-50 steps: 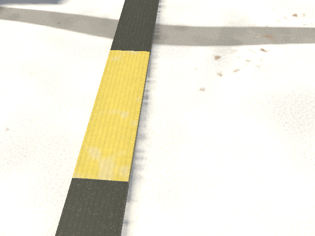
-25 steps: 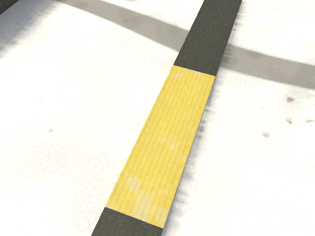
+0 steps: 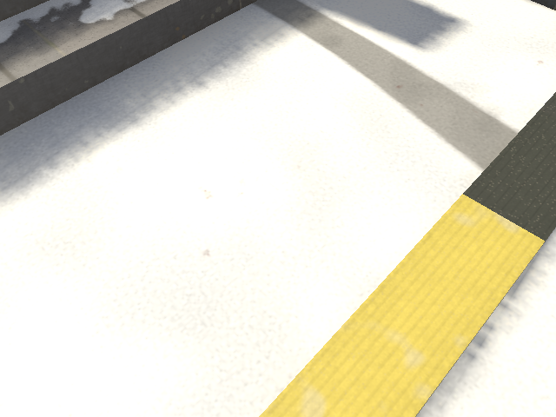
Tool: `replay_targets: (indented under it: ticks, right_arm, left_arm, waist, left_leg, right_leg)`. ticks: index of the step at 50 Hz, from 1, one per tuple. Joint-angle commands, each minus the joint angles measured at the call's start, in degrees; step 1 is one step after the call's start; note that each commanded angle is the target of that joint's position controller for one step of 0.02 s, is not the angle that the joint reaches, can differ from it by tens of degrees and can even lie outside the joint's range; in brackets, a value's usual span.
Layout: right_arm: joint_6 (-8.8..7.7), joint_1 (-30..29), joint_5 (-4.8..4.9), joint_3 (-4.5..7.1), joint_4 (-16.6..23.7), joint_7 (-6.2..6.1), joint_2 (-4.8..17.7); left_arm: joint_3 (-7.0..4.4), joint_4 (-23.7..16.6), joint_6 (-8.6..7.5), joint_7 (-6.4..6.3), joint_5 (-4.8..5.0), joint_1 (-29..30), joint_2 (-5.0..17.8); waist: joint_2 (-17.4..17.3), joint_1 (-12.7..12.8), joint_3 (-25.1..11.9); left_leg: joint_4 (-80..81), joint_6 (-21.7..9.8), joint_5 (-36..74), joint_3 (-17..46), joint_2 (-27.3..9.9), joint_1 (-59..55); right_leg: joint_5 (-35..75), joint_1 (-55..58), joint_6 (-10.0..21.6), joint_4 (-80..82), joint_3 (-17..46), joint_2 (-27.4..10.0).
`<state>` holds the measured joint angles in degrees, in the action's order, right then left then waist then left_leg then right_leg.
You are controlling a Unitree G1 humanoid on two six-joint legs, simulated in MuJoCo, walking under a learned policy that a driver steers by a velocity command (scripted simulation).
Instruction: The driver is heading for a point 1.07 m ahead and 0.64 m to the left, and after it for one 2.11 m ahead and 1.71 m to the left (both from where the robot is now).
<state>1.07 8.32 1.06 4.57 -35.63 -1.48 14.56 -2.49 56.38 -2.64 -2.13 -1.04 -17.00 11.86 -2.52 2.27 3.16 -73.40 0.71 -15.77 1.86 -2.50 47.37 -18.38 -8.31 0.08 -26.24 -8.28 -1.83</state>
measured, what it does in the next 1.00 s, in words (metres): steps on the spot, turning left: left foot 0.04 m higher, then right foot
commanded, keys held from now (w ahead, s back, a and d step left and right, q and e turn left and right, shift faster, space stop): q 0.76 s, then w+q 0.24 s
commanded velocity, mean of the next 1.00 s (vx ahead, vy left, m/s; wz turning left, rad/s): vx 0.09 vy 0.00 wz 0.60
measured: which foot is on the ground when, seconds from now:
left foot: up 0.00-0.12, down 0.14-0.62, up 0.64-0.96, down 0.98-1.00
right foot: down 0.00-0.16, up 0.18-0.54, down 0.56-1.00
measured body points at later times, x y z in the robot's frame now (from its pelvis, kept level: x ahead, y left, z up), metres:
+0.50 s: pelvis +0.10 +0.02 +0.03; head +0.13 +0.03 +0.47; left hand +0.20 +0.32 -0.08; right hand +0.34 -0.21 -0.05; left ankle +0.16 +0.13 -0.70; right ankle +0.18 -0.12 -0.68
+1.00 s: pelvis +0.10 +0.00 +0.01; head +0.09 +0.02 +0.46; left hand +0.09 +0.32 -0.08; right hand +0.36 -0.17 -0.07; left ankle +0.01 +0.06 -0.71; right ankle +0.18 -0.12 -0.72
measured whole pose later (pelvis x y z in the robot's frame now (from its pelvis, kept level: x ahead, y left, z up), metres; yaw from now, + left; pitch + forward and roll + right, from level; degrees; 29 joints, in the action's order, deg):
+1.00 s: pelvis +0.10 +0.00 +0.01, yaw +35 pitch +2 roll +0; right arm 3.8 15.6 1.9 5.0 -34.2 0.4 16.8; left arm -4.6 39.8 0.8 -1.9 -0.2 -8.4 16.5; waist 1.9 -2.3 -1.8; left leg -36.8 -2.1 -30.6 -6.0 -2.0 15.1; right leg -31.7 -15.8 -0.6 -30.9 -9.0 -6.9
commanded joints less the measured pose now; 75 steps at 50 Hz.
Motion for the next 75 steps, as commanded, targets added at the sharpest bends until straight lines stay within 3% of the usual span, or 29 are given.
replay_targets:
  ticks: [1, 5, 7, 8, 9, 11, 13, 16, 26, 29, 32, 34, 36, 41, 47, 50, 51, 52, 53, 54, 58, 62, 67, 69, 70, 71, 72, 73, 75]
  right_arm:
    - [-0.80, -8.2, -0.10, -1.42, 7.7, 1.69, -1.6]
    - [-0.13, -4.2, -0.02, 0.31, 7.5, 3.33, 2.9]
    - [-0.01, 8.1, -0.01, 2.77, 4.1, 2.94, 8.0]
    - [0.00, 10.8, -0.44, 4.71, 4.5, 1.57, 16.3]
    - [-0.68, 8.8, -3.01, 4.44, 7.1, 1.35, 17.6]
    - [-1.77, 4.2, -1.53, 2.02, 6.4, 1.98, 9.8]
    - [-1.58, -0.4, -0.02, 1.87, 6.1, 1.54, 8.8]
    - [-1.34, -2.7, -1.29, 2.14, 7.3, 0.83, 9.1]
    - [1.13, 0.5, -0.81, 2.93, 7.1, -1.42, 9.7]
    - [2.18, 2.4, 0.14, 2.92, 6.3, -1.80, 9.1]
    - [1.84, 6.8, 0.63, 3.12, 5.3, -0.79, 7.4]
    - [2.35, 4.1, -0.41, 4.33, 5.0, -1.09, 12.3]
    - [4.13, 7.1, -0.84, 3.69, 4.0, -1.41, 10.6]
    - [4.04, -0.8, -0.10, 1.27, 9.3, 0.39, 6.2]
    - [3.41, 10.6, 0.99, 2.15, 4.2, 2.05, 7.2]
    - [2.06, 26.6, 0.72, 2.38, -5.4, 1.45, 5.3]
    - [0.86, 29.7, -0.07, 2.96, -4.4, 1.60, 9.4]
    - [-0.48, 21.0, 0.28, 0.89, 0.1, 2.27, 7.4]
    - [-1.40, 15.4, -0.73, 2.78, 2.5, 2.60, 14.1]
    - [-1.64, 10.6, -1.05, 2.44, 3.3, 2.13, 13.4]
    - [-2.75, 9.5, -2.07, -0.08, 1.6, -0.90, 8.3]
    - [-3.07, 13.1, -1.72, -0.48, -1.0, -1.17, 7.4]
    - [-2.87, 9.6, -1.17, 0.30, -1.4, 0.18, 9.0]
    - [-2.53, 6.0, -1.58, 0.25, -1.2, 0.43, 8.7]
    - [-2.71, 3.8, -2.42, -0.27, -0.7, 0.56, 7.3]
    - [-3.20, 1.3, -3.02, -2.50, 0.3, 1.17, -0.1]
    - [-5.12, 9.3, 2.13, -2.65, 2.4, 1.75, -2.9]
    - [-6.19, 8.9, 3.96, -1.07, 1.9, 2.03, 4.3]
    - [-5.50, 3.5, 1.66, -0.71, 2.2, 1.58, 6.7]
  left_arm:
    - [-2.75, -5.7, 0.35, -1.54, 1.11, 3.2, 12.6]
    - [-3.80, -7.9, 0.96, -0.74, 2.88, 4.1, 15.3]
    - [-3.52, -8.4, 0.52, -0.44, 3.02, 3.6, 13.8]
    - [-1.94, -11.9, -0.05, 0.14, 0.11, 2.9, 9.0]
    - [-1.40, -13.1, -0.96, 1.13, -0.53, 1.9, 9.6]
    - [-2.19, -13.8, -0.37, 1.75, 1.85, 7.7, 11.2]
    - [-2.51, -13.1, 1.02, 0.14, 0.73, 6.9, 11.0]
    - [-2.38, -13.4, 2.08, 0.23, 0.73, 5.2, 10.0]
    - [-1.73, -17.4, 1.89, 1.51, 1.56, 10.0, 9.3]
    - [-2.61, -15.7, 1.58, 2.50, 1.39, 5.5, 9.4]
    - [-4.66, -16.6, 2.70, 2.02, -0.20, 5.9, 15.3]
    - [-3.66, -20.5, 2.18, 0.73, -0.46, 14.4, 11.7]
    - [-1.99, -21.8, 2.29, -0.15, 0.01, 17.3, 8.7]
    - [-3.31, -20.5, 3.87, -1.32, 0.39, 6.5, 12.9]
    - [-4.90, -20.0, 2.57, 0.19, 1.17, 11.9, 15.0]
    - [-3.21, -20.0, 2.57, 0.68, 0.30, 14.5, 7.7]
    - [-2.07, -24.7, 2.19, 2.44, 0.16, 17.9, 4.1]
    - [-0.92, -26.5, 1.49, 4.25, 1.25, 17.2, 1.9]
    - [-1.28, -29.9, 0.62, 4.67, 3.95, 21.2, 5.4]
    - [-2.68, -29.0, 0.03, 4.01, 4.47, 24.4, 11.5]
    - [-3.07, -23.3, 0.93, 3.50, 1.50, 15.0, 10.9]
    - [-1.36, -23.9, 0.83, 4.06, 2.49, 19.6, 5.8]
    - [-2.73, -22.8, 0.77, 5.01, 2.88, 14.9, 8.7]
    - [-4.09, -18.8, 1.02, 4.52, 3.13, 1.4, 10.3]
    - [-5.04, -14.6, 0.95, 4.29, 3.06, -10.3, 12.2]
    - [-4.16, -12.4, 0.64, 4.17, 2.66, -15.9, 12.6]
    - [-3.37, -14.3, -1.45, 4.86, -0.09, -9.3, 13.7]
    - [-2.84, -16.4, -3.00, 5.09, 1.49, -1.4, 11.9]
    - [-1.90, -15.5, -3.86, 4.81, 2.02, 1.2, 8.9]
  waist:
    - [9.0, 1.0, -6.4]
    - [11.2, -1.5, -9.8]
    - [8.9, -7.8, -14.0]
    - [-7.2, -7.0, -19.0]
    - [-13.3, -5.6, -30.7]
    - [-1.7, -5.3, -18.4]
    - [0.5, -1.4, -10.5]
    - [-2.4, 0.5, -10.4]
    - [-6.0, -2.9, -10.9]
    - [-3.3, -2.0, -10.4]
    - [16.7, -3.2, -11.0]
    - [10.5, -4.7, -8.4]
    - [10.4, -6.4, -7.7]
    - [12.3, -0.9, -8.8]
    - [13.6, -6.5, -6.6]
    - [-2.7, -11.5, -4.0]
    - [-15.4, -11.0, -3.7]
    - [-11.5, -6.1, -6.3]
    - [-13.7, -5.6, -4.4]
    - [-2.0, -5.2, 1.1]
    - [-3.8, -1.6, -1.9]
    - [-3.2, -2.8, -2.6]
    - [-7.6, -0.2, -2.5]
    - [-7.5, 6.3, -6.7]
    - [-1.1, 11.1, -11.6]
    - [9.5, 10.7, -10.5]
    - [23.8, 1.5, -8.3]
    - [14.5, -2.2, -1.5]
    - [3.4, -3.4, 2.9]
  left_leg:
    - [15.3, 0.0, 1.0, -4.6, -0.4, -3.0]
    - [28.9, -3.6, 0.0, -9.1, 4.1, -17.0]
    - [42.8, -8.3, 12.9, -6.8, 6.9, -37.9]
    - [44.9, -17.2, 36.3, 18.7, -9.1, -57.0]
    - [50.9, -28.6, 34.1, 42.3, -20.7, -57.6]
    - [51.0, -21.2, 23.6, 25.5, -14.4, -45.7]
    - [52.9, -15.4, 15.0, 17.5, -7.6, -33.7]
    - [54.6, -15.7, 14.5, 14.7, -4.4, -25.9]
    - [50.6, -14.7, -5.3, 25.7, -3.4, -25.4]
    - [44.0, -10.3, -7.9, 24.2, 2.2, -21.8]
    - [8.1, -1.7, -17.9, 6.1, 14.3, 0.1]
    - [-7.7, 1.2, -10.5, 4.9, 7.5, -2.4]
    - [-16.9, 2.8, -6.5, 1.9, 7.6, -7.6]
    - [4.7, 3.8, -6.8, -1.3, 2.9, -3.4]
    - [30.5, -2.2, -15.4, -11.5, 2.1, -32.0]
    - [47.9, -6.4, -7.4, -8.8, 3.1, -50.7]
    - [43.4, -12.4, -6.3, 10.7, -6.5, -57.8]
    - [48.2, -15.6, 0.1, 21.5, -12.5, -54.0]
    - [64.2, -21.1, -23.4, 40.7, -19.5, -47.7]
    - [66.8, -19.2, -31.0, 38.6, -20.3, -41.8]
    - [62.0, -13.9, -11.1, 16.2, -9.4, -37.9]
    - [63.6, -12.4, 0.7, 7.9, -6.8, -39.8]
    - [61.8, -13.1, 5.7, 7.5, -10.1, -43.9]
    - [47.1, -11.9, 18.4, 4.6, -7.8, -39.7]
    - [28.3, -10.1, 20.3, 1.8, -3.4, -33.1]
    - [4.7, -7.3, -16.8, 3.4, 2.6, -16.6]
    - [-7.3, -8.0, -16.4, 12.9, 11.1, -0.3]
    - [-9.0, -8.5, -8.4, 12.5, 5.8, 2.1]
    - [-5.3, -7.2, -1.2, 7.4, -0.4, -0.9]
  right_leg:
    - [44.5, 7.2, 7.7, 7.0, 4.7, -13.4]
    - [60.6, 9.0, 6.5, 0.2, 1.0, -14.2]
    - [57.9, 1.1, 2.7, -16.4, -1.9, -10.5]
    - [10.3, -21.2, -2.3, -37.3, -1.7, -3.7]
    - [-19.7, -27.5, -2.5, -52.2, 11.0, 4.5]
    - [-12.0, -31.1, -1.8, -49.9, 14.0, -0.1]
    - [-6.6, -27.4, -2.5, -40.1, 12.6, -2.5]
    - [-1.7, -20.7, -3.6, -36.6, 11.2, 0.1]
    - [-1.2, -14.8, -4.5, -11.4, 14.7, 2.6]
    - [9.2, -4.0, -1.8, 5.2, 12.4, 2.7]
    - [21.2, 9.7, 7.7, 6.4, 27.8, -19.5]
    - [19.8, -0.8, 9.1, 7.6, 25.5, -19.5]
    - [23.1, -5.2, 7.1, 6.8, 16.3, -13.6]
    - [1.6, 9.1, 7.6, 8.7, 16.4, -15.4]
    - [-10.4, -6.6, 5.4, 11.8, 7.6, -13.3]
    - [-12.7, -21.1, 2.2, -19.2, -1.7, -5.4]
    - [-21.1, -40.7, -1.5, -40.2, -0.3, -0.2]
    - [-19.7, -46.3, -2.0, -49.4, 6.6, -1.0]
    - [-16.2, -49.2, -2.2, -47.9, 9.3, -0.1]
    - [-10.2, -49.0, -2.2, -47.0, 10.5, -2.9]
    - [7.3, -36.4, -6.4, -42.7, 7.6, -2.4]
    - [8.6, -28.5, -5.7, -27.7, 3.6, -0.3]
    - [-0.2, -19.7, -2.2, -18.3, 2.3, -0.5]
    - [-2.8, -3.9, -0.5, -11.0, -0.8, 2.8]
    - [-2.2, 10.3, -0.1, -8.1, 1.1, 2.4]
    - [-7.5, 16.5, 1.6, -8.1, 14.2, -7.1]
    - [-20.7, 13.5, 10.9, 12.3, 52.2, -16.1]
    - [-27.3, 7.0, 14.8, 19.4, 54.6, -21.8]
    - [-21.9, -2.5, 14.5, 19.7, 39.5, -18.3]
